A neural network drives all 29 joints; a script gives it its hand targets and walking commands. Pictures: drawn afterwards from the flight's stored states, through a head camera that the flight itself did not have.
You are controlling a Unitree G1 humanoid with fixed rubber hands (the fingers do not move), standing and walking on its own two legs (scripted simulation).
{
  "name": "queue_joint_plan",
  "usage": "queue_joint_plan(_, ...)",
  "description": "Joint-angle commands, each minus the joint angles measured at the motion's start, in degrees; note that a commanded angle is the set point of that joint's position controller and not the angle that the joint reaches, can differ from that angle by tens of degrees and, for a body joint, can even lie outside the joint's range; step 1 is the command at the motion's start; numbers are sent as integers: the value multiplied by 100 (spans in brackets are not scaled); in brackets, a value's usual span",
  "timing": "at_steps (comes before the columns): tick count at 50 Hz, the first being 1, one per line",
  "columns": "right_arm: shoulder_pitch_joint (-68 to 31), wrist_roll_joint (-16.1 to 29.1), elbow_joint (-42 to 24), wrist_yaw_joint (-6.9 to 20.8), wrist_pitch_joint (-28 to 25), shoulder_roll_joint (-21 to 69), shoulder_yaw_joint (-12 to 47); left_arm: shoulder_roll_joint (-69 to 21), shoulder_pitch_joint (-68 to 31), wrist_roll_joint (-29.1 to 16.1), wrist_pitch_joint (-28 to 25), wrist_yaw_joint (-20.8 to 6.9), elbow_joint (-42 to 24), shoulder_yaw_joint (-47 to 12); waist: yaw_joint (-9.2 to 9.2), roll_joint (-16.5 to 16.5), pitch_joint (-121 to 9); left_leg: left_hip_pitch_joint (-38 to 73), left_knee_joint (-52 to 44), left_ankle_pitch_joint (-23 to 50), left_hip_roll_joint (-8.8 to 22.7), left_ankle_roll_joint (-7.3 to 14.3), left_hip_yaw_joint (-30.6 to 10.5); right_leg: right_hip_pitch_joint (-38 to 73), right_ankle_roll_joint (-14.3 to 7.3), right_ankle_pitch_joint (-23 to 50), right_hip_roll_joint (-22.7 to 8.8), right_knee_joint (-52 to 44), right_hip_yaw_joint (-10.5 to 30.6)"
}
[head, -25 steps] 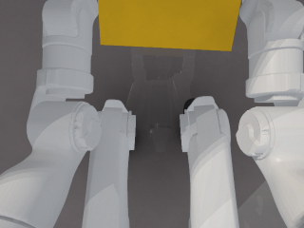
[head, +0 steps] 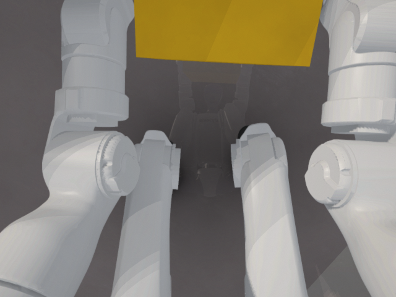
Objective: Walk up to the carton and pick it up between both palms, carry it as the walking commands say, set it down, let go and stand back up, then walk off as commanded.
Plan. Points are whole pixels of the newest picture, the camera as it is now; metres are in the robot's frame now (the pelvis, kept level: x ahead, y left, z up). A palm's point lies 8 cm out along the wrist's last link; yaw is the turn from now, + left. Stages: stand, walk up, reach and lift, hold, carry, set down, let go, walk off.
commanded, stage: reach and lift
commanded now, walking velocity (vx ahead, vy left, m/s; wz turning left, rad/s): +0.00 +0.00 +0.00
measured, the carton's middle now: out of the picture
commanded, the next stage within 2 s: none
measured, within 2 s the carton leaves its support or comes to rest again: neither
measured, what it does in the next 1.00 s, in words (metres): rises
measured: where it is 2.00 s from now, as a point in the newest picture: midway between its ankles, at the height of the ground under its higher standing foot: (207, 176)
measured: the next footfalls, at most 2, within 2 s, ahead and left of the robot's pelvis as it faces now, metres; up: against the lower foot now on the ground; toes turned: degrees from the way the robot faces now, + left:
none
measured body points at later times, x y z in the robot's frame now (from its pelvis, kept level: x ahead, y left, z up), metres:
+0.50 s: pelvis -0.01 +0.00 +0.05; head +0.32 -0.03 +0.34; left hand +0.56 +0.11 -0.04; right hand +0.53 -0.18 -0.05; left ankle +0.13 +0.14 -0.44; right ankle +0.16 -0.14 -0.44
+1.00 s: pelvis +0.00 +0.01 +0.10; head +0.31 -0.03 +0.41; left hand +0.54 +0.11 +0.02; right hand +0.50 -0.18 +0.00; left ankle +0.13 +0.14 -0.44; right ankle +0.16 -0.14 -0.44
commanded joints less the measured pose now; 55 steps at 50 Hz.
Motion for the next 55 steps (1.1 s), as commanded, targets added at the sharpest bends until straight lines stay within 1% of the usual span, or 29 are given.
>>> queue_joint_plan(1, -4078, 977, -432, 1695, -375, 6464, 3011, -5918, -4632, -1003, -185, -1805, -795, -3233, 77, -296, -12709, 2525, -1330, 1232, -346, 418, 1220, 5046, -254, 1672, 239, -1007, -1386)
queue_joint_plan(2, -3813, 1163, -689, 1666, -343, 6865, 3255, -6136, -4248, -1037, -161, -1800, -950, -3318, 456, -182, -13490, 3015, -1404, 1693, -394, 445, 1317, 5513, -237, 2067, 338, -1083, -1339)
queue_joint_plan(3, -4204, 1014, -508, 1660, -384, 6335, 2971, -6161, -4409, -947, -82, -1844, -458, -3227, 121, 89, -12835, 2551, -1461, 1211, -344, 457, 1166, 5010, -297, 1844, 308, -1019, -1297)
queue_joint_plan(5, -3982, 1296, -1502, 1563, -389, 6875, 3621, -6336, -3950, -1129, -90, -1911, -1074, -3588, 300, -512, -14571, 3024, -1375, 1915, -460, 434, 1199, 6657, -258, 2673, 347, -1159, -1140)
queue_joint_plan(6, -4393, 1257, -1830, 1524, -436, 6509, 3413, -6270, -4538, -1228, -85, -1903, -1349, -3665, 111, -151, -14732, 3166, -1426, 2046, -421, 455, 1071, 6342, -247, 2958, 264, -989, -1194)
queue_joint_plan(10, -4209, 1468, -1841, 1393, -316, 6700, 3863, -5791, -4789, -1443, -149, -1878, -1988, -3831, 239, -590, -14498, 3150, -1488, 1777, -355, 475, 1175, 6797, -188, 2598, 320, -1249, -1050)
queue_joint_plan(12, -4150, 1420, -1902, 1378, -372, 6640, 3741, -6130, -4318, -1426, -71, -1827, -1771, -3925, 255, -182, -14372, 3412, -1622, 1752, -400, 480, 1116, 6573, -252, 2312, 379, -1306, -1120)
queue_joint_plan(17, -4346, 1185, -1096, 1413, -328, 6246, 3413, -5948, -4180, -1177, -68, -1792, -928, -3447, 66, -341, -12797, 3119, -1969, 632, -252, 551, 1024, 5739, -311, 868, 256, -1677, -1166)
queue_joint_plan(18, -4182, 1086, -1087, 1412, -386, 6393, 3340, -6192, -4136, -966, -41, -1787, -611, -3414, 238, -93, -12518, 3107, -1968, 672, -266, 491, 1084, 5395, -305, 866, 250, -1833, -1138)
queue_joint_plan(27, -3904, 1052, -1050, 1503, -243, 6776, 3317, -6325, -4547, -1235, -20, -1851, -1072, -3590, -4, -213, -13778, 4191, -2371, 988, -306, 533, 907, 6077, -324, 1198, 331, -2086, -1274)
queue_joint_plan(28, -4007, 1038, -646, 1558, -263, 6612, 3062, -6617, -3847, -992, 121, -1874, -231, -3317, 148, 230, -12894, 3866, -2558, 669, -219, 451, 939, 5515, -388, 751, 254, -2123, -1327)
queue_joint_plan(29, -4058, 1075, -1071, 1592, -283, 6745, 3312, -6764, -3501, -1009, 115, -1857, -391, -3366, -22, 44, -13278, 4258, -2490, 886, -265, 498, 871, 5630, -375, 925, 294, -2151, -1271)
queue_joint_plan(30, -3801, 1174, -1218, 1606, -282, 6990, 3449, -6843, -3781, -1137, 82, -1853, -795, -3436, 196, -53, -13860, 4468, -2487, 1273, -327, 472, 1011, 6300, -338, 1324, 328, -2246, -1229)
queue_joint_plan(31, -3832, 905, -638, 1666, -262, 6679, 3104, -6679, -3586, -917, 129, -1887, -78, -3313, 29, -10, -12849, 3963, -2636, 906, -250, 528, 781, 5231, -301, 972, 280, -2128, -1286)
queue_joint_plan(32, -3534, 937, -632, 1726, -281, 6765, 3128, -6916, -3606, -942, 116, -1939, -331, -3395, -155, 45, -12929, 4248, -2651, 900, -282, 430, 927, 5397, -359, 899, 315, -2320, -1224)
queue_joint_plan(33, -3669, 1048, -806, 1724, -304, 6996, 3261, -6700, -3742, -976, 67, -1907, -553, -3405, 123, 42, -13057, 4478, -2671, 1014, -282, 506, 824, 5449, -399, 947, 337, -2283, -1237)
queue_joint_plan(35, -3653, 1190, -1569, 1747, -294, 6850, 3654, -6774, -3475, -1246, 52, -1895, -1066, -3792, -26, -202, -14377, 5010, -2640, 1797, -306, 435, 834, 6189, -342, 1856, 347, -2320, -1282)
queue_joint_plan(36, -3534, 1251, -1642, 1763, -340, 6465, 3544, -6760, -3894, -1457, 68, -1907, -1490, -4177, -315, 155, -14448, 5118, -2610, 1796, -344, 401, 718, 6170, -441, 1860, 373, -2253, -1288)
queue_joint_plan(37, -3922, 1449, -1930, 1716, -353, 6477, 3753, -6643, -4055, -1488, 80, -1855, -1605, -3995, 163, 137, -14367, 5216, -2568, 1915, -311, 392, 812, 6189, -415, 1857, 299, -2281, -1222)
queue_joint_plan(38, -3801, 1259, -1705, 1680, -321, 6324, 3583, -6789, -3889, -1406, 142, -1844, -1236, -3939, -135, 43, -13888, 4869, -2700, 1645, -277, 424, 768, 6096, -380, 1649, 297, -2425, -1188)
queue_joint_plan(40, -3749, 1391, -1813, 1605, -369, 6493, 3649, -6696, -3815, -1364, 114, -1732, -1460, -4046, 44, 255, -13854, 5173, -2841, 1588, -245, 409, 741, 6260, -407, 1565, 405, -2427, -1212)
queue_joint_plan(42, -3120, 1285, -1810, 1590, -334, 6706, 3780, -6678, -3897, -1515, 3, -1649, -2138, -4372, -298, -111, -14474, 5468, -2912, 2173, -306, 434, 643, 6798, -328, 2240, 428, -2501, -1207)
queue_joint_plan(44, -3206, 1374, -2032, 1577, -390, 6385, 3901, -6702, -3095, -1361, 65, -1613, -1464, -4311, 15, 70, -14348, 5621, -2848, 2414, -271, 428, 616, 6537, -364, 2351, 375, -2445, -1213)
queue_joint_plan(45, -3004, 1284, -2108, 1594, -394, 6398, 3918, -6790, -2901, -1503, 17, -1635, -1899, -4557, -295, -15, -14687, 5963, -2874, 2599, -325, 416, 605, 6798, -360, 2478, 415, -2508, -1200)
queue_joint_plan(46, -2957, 1231, -1422, 1594, -373, 6582, 3728, -6568, -3235, -1181, 31, -1645, -1396, -4128, 96, 106, -13397, 5110, -2985, 1955, -309, 365, 720, 6337, -357, 2013, 361, -2665, -1092)
queue_joint_plan(47, -2983, 1241, -2111, 1595, -355, 6775, 4026, -6824, -2734, -1270, 29, -1643, -1682, -4239, -134, -270, -14502, 5805, -3071, 2119, -310, 396, 701, 7131, -280, 2198, 467, -2666, -1167)
queue_joint_plan(49, -3054, 1178, -1742, 1608, -361, 6757, 3942, -6727, -2610, -1134, 29, -1721, -1175, -4023, 104, -238, -13365, 5019, -3250, 1554, -292, 440, 739, 6876, -279, 1627, 375, -2897, -1058)
queue_joint_plan(51, -3281, 1227, -2005, 1580, -314, 6750, 4144, -6715, -3017, -1352, 0, -1743, -1569, -4185, -51, -400, -13780, 5258, -3361, 1481, -267, 483, 666, 7363, -269, 1589, 387, -2987, -1102)
queue_joint_plan(55, -2568, 1425, -1941, 1528, -293, 7347, 4342, -6684, -2968, -1281, -57, -1754, -2105, -4343, 367, -180, -14259, 5678, -3449, 1939, -355, 479, 814, 8003, -226, 2128, 400, -3080, -942)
